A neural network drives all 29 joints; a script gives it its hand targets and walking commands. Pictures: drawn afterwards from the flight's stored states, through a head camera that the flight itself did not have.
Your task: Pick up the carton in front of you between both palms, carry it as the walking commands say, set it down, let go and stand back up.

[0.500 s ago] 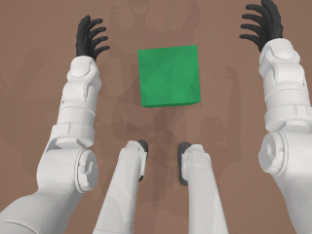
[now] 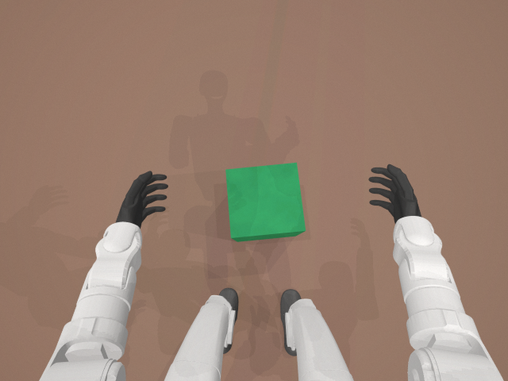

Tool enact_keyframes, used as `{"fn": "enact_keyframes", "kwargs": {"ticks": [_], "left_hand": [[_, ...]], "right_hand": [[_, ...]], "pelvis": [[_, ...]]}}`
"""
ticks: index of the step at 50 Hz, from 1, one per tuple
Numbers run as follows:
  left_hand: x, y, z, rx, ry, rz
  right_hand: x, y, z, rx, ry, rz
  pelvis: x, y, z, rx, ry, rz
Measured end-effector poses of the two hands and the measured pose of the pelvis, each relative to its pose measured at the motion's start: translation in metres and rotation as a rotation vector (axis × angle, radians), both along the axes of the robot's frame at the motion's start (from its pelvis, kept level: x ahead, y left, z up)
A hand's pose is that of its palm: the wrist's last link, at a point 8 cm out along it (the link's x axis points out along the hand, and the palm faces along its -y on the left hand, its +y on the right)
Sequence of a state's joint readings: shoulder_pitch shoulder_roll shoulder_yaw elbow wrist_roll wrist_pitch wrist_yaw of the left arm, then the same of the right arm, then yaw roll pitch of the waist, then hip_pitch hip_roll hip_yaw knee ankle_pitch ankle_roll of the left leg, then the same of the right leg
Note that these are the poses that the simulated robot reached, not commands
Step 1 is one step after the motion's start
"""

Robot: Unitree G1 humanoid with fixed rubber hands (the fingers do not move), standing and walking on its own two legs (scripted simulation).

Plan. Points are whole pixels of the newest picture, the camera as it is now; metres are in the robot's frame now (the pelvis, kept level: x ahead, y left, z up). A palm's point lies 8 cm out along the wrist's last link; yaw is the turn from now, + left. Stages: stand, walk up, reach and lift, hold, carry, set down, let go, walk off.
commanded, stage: let go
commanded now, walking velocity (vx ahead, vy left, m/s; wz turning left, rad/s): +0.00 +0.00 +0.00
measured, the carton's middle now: (264, 206) +0.43 +0.00 -0.59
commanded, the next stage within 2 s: stand in 0.90 s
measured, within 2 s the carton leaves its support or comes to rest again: neither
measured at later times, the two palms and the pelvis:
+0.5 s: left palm (70, 310) +0.20 +0.24 -0.01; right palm (449, 317) +0.21 -0.22 -0.01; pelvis +0.04 +0.01 +0.06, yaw +1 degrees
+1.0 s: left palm (54, 314) +0.19 +0.27 -0.01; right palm (462, 339) +0.18 -0.24 -0.02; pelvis +0.03 +0.01 +0.05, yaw +1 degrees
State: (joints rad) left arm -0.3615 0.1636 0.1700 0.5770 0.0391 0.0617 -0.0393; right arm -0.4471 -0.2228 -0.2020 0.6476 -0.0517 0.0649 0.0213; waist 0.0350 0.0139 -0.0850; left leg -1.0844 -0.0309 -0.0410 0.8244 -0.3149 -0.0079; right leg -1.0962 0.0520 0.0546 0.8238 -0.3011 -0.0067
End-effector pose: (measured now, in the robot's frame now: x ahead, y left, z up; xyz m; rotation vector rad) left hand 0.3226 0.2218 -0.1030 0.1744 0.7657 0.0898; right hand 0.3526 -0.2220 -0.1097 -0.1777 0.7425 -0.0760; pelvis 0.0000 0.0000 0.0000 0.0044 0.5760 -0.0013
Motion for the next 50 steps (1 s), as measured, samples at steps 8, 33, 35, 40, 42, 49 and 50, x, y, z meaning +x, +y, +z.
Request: {"fn": "enact_keyframes", "kwargs": {"ticks": [8, 33, 35, 40, 42, 49, 50], "left_hand": [[-0.046, 0.012, 0.04, -0.013, 0.006, 0.012], [-0.125, 0.016, 0.096, -0.016, 0.019, -0.015], [-0.126, 0.015, 0.096, -0.014, 0.023, -0.016], [-0.13, 0.015, 0.096, -0.008, 0.034, -0.015], [-0.13, 0.017, 0.098, 0.008, 0.044, -0.005], [-0.132, 0.038, 0.093, 0.065, 0.023, 0.057], [-0.134, 0.043, 0.091, 0.076, 0.023, 0.067]], "right_hand": [[-0.043, 0.003, 0.038, 0.003, 0.009, 0.013], [-0.155, -0.005, 0.103, 0.005, 0.053, 0.014], [-0.156, -0.004, 0.104, 0.005, 0.055, 0.014], [-0.157, -0.003, 0.103, 0.008, 0.058, 0.015], [-0.159, -0.003, 0.101, 0.006, 0.053, 0.011], [-0.167, -0.016, 0.089, -0.051, 0.068, -0.018], [-0.168, -0.021, 0.088, -0.066, 0.071, -0.029]], "pelvis": [[0.022, 0.005, 0.026, -0.003, -0.145, 0.006], [0.036, 0.005, 0.058, -0.004, -0.64, 0.013], [0.035, 0.005, 0.058, -0.005, -0.656, 0.012], [0.033, 0.005, 0.058, -0.004, -0.68, 0.012], [0.032, 0.005, 0.057, -0.003, -0.683, 0.015], [0.033, 0.007, 0.053, -0.003, -0.645, 0.025], [0.034, 0.007, 0.053, -0.004, -0.638, 0.025]]}}
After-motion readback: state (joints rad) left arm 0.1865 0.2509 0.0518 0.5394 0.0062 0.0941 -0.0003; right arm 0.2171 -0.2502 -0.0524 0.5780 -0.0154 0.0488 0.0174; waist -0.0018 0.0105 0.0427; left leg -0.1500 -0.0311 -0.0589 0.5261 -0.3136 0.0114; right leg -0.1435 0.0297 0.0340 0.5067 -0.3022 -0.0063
